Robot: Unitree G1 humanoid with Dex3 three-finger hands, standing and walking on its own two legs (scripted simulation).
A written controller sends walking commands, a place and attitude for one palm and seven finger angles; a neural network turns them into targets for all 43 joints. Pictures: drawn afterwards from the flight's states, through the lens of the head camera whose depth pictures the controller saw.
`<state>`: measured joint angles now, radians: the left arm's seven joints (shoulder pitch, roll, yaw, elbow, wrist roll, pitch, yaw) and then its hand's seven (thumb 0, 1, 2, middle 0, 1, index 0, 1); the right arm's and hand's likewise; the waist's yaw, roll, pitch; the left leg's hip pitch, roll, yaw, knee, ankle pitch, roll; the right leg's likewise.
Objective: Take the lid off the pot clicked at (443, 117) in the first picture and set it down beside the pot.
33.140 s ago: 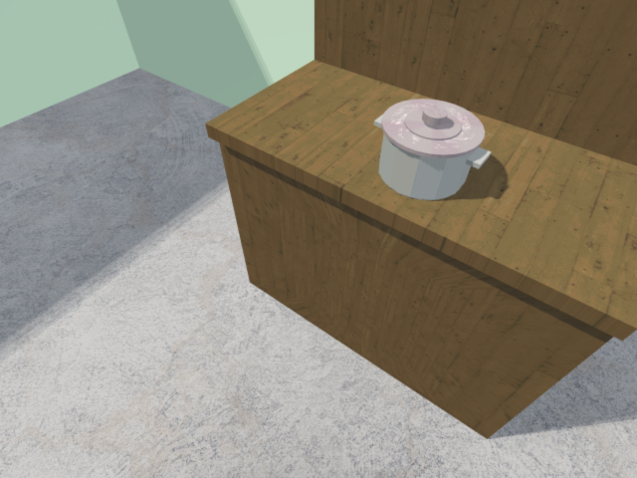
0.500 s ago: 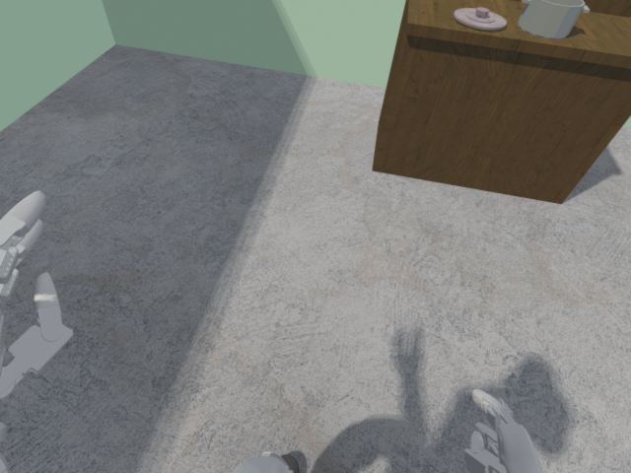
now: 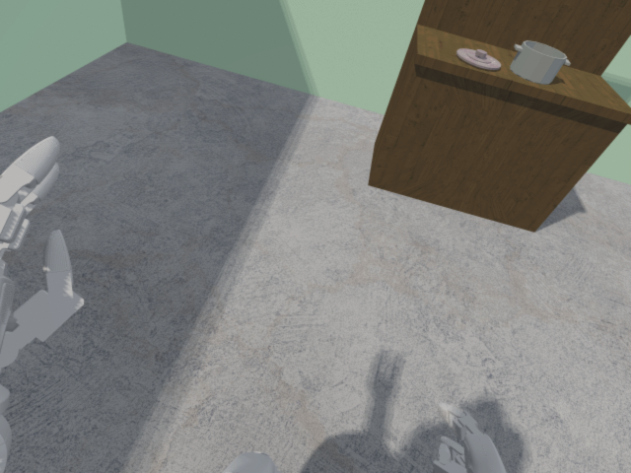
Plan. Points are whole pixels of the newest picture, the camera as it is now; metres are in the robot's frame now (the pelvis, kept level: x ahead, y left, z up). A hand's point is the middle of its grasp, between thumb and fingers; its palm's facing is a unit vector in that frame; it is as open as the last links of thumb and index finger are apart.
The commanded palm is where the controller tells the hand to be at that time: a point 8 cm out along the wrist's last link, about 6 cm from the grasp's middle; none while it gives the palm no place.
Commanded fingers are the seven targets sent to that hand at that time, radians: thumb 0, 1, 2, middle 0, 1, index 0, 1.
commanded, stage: stop stepping back and stand still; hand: left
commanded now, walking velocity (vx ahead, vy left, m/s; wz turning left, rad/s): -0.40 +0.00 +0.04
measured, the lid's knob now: (481, 53) +1.83 -0.49 +0.01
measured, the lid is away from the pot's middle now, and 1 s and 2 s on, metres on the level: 0.25 0.25 0.25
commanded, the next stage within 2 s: let the arm hang, fingers relaxed in 1.50 s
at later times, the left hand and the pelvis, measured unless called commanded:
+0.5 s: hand out of the picture -0.03 +0.39 +0.22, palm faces +0.53 -0.83 -0.18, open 7.4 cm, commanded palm -0.08 +0.39 +0.20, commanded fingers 0.00 0.90 0.90 -0.20 -0.30 -0.20 -0.30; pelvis -0.22 +0.12 -0.01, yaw -1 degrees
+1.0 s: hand out of the picture -0.13 +0.44 +0.07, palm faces +0.24 -0.84 -0.49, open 7.4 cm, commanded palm none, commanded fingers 0.00 0.90 0.90 -0.20 -0.30 -0.20 -0.30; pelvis -0.33 +0.18 +0.01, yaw +1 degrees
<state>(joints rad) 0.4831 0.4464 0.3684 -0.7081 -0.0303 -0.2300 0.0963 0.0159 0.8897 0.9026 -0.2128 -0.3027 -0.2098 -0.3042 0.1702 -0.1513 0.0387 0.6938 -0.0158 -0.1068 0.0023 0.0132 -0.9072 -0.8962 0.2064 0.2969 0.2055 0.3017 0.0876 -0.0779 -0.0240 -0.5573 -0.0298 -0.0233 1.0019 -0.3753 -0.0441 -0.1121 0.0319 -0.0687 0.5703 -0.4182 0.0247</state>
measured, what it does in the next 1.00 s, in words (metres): walks backwards: left foot, then right foot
